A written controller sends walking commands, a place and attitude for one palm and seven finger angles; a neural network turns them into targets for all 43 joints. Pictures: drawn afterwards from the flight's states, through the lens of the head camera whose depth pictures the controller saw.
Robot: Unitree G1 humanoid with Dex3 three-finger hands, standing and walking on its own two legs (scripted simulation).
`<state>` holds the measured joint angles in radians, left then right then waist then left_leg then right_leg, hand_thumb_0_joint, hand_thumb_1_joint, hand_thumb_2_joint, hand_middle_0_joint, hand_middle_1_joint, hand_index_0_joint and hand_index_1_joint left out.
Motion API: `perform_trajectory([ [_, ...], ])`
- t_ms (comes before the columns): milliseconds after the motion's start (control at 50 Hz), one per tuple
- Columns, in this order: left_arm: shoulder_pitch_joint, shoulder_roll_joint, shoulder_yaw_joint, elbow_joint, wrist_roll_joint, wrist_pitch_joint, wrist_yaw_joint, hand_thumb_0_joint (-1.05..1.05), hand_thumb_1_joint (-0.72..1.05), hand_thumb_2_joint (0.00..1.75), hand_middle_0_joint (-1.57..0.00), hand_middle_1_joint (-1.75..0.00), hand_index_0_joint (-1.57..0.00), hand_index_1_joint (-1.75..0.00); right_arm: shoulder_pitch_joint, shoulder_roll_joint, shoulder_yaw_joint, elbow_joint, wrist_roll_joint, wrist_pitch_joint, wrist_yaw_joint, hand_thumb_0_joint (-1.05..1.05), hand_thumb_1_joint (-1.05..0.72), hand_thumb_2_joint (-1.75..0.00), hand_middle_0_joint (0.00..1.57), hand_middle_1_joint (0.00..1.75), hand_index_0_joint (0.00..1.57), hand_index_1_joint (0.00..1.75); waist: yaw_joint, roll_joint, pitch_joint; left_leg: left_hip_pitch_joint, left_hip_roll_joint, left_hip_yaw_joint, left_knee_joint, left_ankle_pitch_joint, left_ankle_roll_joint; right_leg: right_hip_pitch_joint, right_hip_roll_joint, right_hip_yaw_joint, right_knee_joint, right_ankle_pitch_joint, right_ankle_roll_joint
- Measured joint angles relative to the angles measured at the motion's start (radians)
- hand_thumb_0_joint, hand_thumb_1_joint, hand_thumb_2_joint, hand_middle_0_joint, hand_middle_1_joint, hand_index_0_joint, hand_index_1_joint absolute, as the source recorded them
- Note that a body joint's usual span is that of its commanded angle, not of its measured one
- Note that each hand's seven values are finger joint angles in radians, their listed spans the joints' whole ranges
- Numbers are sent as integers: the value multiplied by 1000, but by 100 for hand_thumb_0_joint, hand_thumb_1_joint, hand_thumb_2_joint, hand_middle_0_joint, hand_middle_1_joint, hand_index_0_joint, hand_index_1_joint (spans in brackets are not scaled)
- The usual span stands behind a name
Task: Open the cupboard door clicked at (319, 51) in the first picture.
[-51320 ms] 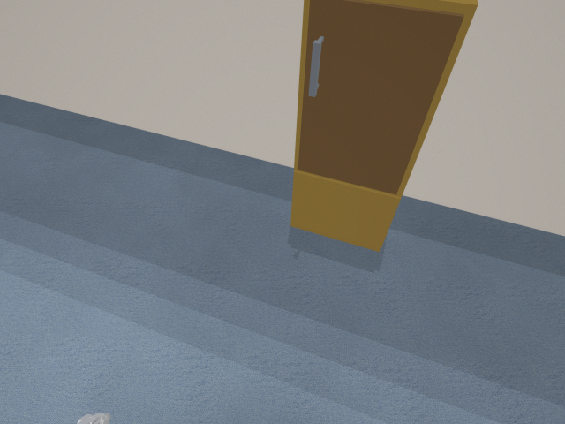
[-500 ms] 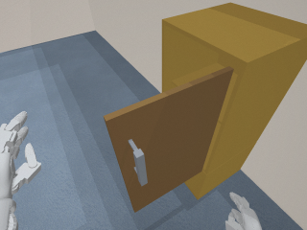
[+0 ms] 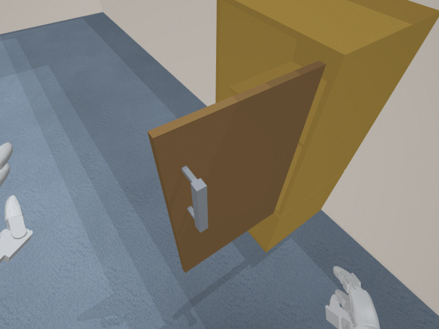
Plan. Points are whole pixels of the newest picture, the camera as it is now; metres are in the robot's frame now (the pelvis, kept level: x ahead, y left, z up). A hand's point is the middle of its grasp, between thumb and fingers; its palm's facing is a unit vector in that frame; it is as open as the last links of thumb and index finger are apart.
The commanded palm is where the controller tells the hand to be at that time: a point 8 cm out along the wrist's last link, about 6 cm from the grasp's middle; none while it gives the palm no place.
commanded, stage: step back with the hand held close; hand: left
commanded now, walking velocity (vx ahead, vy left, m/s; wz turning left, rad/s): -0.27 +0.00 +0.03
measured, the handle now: (194, 200) +0.34 +0.08 +0.03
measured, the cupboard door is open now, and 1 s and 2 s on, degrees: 89 89 89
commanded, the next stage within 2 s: stop stepping back and stand still in 0.84 s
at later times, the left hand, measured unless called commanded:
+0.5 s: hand out of the picture +0.14 +0.27 +0.16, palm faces +0.43 -0.75 -0.50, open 7.4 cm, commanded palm +0.07 +0.30 +0.18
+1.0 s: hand out of the picture +0.05 +0.27 +0.17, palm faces +0.41 -0.81 -0.42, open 7.4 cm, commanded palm -0.01 +0.30 +0.18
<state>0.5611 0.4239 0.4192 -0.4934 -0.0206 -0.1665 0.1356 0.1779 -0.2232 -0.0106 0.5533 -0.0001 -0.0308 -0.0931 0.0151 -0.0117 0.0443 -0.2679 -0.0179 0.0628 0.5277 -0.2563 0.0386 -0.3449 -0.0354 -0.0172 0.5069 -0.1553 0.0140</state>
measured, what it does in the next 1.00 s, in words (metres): walks backwards: right foot, then right foot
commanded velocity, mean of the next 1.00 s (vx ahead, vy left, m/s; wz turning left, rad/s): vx -0.32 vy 0.01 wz -0.01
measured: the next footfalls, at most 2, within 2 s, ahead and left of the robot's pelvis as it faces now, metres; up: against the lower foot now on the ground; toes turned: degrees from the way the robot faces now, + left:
right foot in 0.34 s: +0.02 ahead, -0.12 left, +0.00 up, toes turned +5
right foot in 1.00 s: -0.20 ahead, -0.08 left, +0.00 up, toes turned +5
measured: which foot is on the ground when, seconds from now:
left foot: down 0.00-1.00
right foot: down 0.00-0.26, up 0.28-0.32, down 0.34-0.68, up 0.70-0.98, down 1.00-1.00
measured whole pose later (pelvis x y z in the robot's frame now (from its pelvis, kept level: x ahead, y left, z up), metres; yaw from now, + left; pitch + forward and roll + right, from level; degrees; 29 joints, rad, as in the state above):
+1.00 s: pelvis -0.17 +0.00 +0.00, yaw -3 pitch +4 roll -1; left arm 0.52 0.46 0.44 -0.57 -0.06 -0.20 0.16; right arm 0.14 -0.13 0.03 0.64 -0.03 -0.14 -0.05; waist 0.05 -0.08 -0.02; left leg -0.50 0.02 0.05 0.33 0.06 0.01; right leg -0.10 0.01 0.01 0.43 -0.45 -0.08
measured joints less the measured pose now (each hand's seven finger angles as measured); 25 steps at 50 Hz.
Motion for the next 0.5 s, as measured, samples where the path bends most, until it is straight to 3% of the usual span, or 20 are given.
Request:
perform_trajectory([
  [180,-24,-30,-5,-24,15,-37,21,2,89,90,-21,-31,-21,-30,26,4,13,14,-4,-32,5,2,-90,-90,20,30,21,30,1,0,2,-100,10,-16,105,-26,8,-60,7,-15,28,25,-3],
  [280,-28,-14,8,-32,23,-56,32,2,89,90,-22,-31,-21,-30,40,8,13,26,-7,-48,-1,2,-90,-90,20,30,21,30,-15,-1,12,-119,10,-26,111,8,15,-86,26,3,84,-53,3],
  [340,-29,8,25,-23,30,-57,29,2,89,90,-22,-31,-21,-30,67,25,9,31,-7,-59,-1,2,-90,-90,20,30,21,30,-30,-1,-2,-125,0,-53,102,19,14,-41,52,30,166,-52,0],
  [420,-24,6,62,-29,22,-76,26,2,89,90,-21,-31,-21,-30,46,37,14,46,-15,-77,12,2,-90,-90,20,30,21,30,-6,-14,-8,-158,6,-40,97,35,5,-2,65,65,99,-114,-5],
  [500,-35,-10,29,-37,6,-67,14,2,89,90,-21,-31,-21,-30,-17,34,11,57,-13,-76,24,2,-90,-90,20,30,21,30,1,-3,24,-161,21,-34,58,81,-5,-15,79,72,70,-79,-4],
])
